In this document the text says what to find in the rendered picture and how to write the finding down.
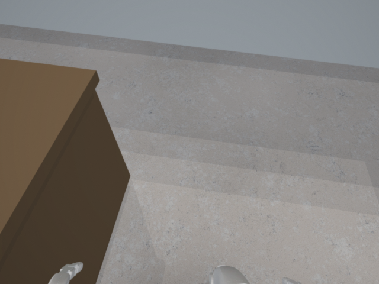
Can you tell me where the table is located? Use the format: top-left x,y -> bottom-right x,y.
0,59 -> 130,284

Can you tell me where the left robot hand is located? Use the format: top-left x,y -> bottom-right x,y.
48,262 -> 83,284

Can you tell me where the robot right thigh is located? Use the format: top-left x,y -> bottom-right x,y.
209,266 -> 250,284

